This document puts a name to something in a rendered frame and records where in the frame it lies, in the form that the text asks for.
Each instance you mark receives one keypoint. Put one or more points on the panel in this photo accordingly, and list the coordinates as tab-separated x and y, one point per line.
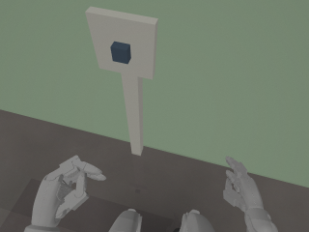
107	27

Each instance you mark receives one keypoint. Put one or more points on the button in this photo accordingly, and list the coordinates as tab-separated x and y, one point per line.
120	52

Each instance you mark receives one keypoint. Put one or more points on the robot left thigh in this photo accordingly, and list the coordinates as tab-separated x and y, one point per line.
127	221

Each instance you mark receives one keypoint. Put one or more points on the robot right hand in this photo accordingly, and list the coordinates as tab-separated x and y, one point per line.
246	194

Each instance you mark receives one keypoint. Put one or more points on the right robot forearm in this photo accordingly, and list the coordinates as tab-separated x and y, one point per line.
259	220

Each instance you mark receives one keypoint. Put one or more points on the robot right thigh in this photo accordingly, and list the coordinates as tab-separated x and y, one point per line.
193	222

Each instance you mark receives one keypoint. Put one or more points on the robot thigh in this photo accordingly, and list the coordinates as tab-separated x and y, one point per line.
127	221
193	222

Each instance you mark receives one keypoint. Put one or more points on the robot left hand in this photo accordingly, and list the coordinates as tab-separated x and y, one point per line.
56	187

